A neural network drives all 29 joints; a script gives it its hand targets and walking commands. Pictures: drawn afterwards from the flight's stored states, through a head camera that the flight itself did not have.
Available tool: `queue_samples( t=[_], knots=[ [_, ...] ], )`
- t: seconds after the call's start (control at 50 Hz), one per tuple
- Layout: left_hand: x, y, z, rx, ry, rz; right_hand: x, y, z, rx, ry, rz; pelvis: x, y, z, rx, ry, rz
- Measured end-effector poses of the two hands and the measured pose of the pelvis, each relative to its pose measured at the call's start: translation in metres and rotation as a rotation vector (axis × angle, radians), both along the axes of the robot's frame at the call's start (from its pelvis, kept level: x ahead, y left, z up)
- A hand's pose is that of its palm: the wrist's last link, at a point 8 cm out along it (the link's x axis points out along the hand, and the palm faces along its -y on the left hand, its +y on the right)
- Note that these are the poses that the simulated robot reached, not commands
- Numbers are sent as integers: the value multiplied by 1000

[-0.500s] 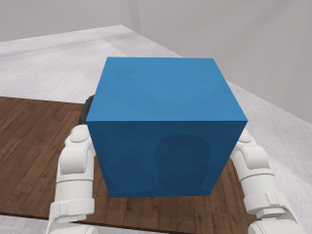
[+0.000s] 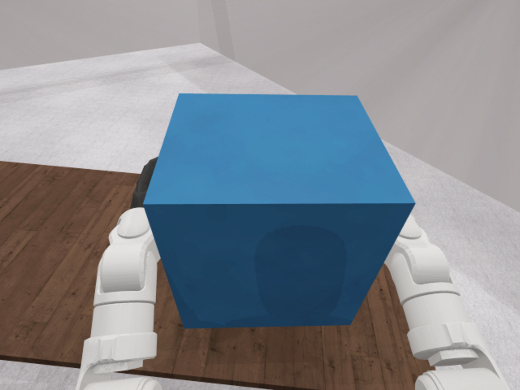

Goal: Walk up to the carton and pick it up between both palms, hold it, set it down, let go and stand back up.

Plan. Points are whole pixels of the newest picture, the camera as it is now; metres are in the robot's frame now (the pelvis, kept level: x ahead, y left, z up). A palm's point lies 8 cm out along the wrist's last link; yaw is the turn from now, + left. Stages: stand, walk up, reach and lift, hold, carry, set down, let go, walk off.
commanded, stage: hold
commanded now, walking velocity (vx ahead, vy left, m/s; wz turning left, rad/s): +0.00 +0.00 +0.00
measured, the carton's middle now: (268, 214) +0.36 +0.00 +0.14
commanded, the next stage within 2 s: none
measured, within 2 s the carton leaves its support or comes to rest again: neither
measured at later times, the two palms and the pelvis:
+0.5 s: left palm (148, 209) +0.36 +0.18 +0.15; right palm (384, 212) +0.36 -0.18 +0.15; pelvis +0.00 +0.00 +0.00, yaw +0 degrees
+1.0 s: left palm (145, 209) +0.35 +0.18 +0.15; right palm (383, 209) +0.36 -0.18 +0.16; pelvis +0.00 +0.00 +0.00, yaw +0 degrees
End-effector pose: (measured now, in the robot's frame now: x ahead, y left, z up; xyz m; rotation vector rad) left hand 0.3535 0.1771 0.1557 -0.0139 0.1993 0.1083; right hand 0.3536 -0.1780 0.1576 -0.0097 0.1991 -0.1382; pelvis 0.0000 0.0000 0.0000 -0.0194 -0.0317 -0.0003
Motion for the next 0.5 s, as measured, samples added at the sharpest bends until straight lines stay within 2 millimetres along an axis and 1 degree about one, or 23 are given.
queue_samples(
  t=[0.26,0.5],
  knots=[
    [1,3,-3,-3,13,5,2,3,-3,3,12,2,1,2,0,-1,-4,0],
    [3,-1,-4,-1,9,2,3,0,-4,7,8,-2,4,2,0,-2,2,-1]
  ],
)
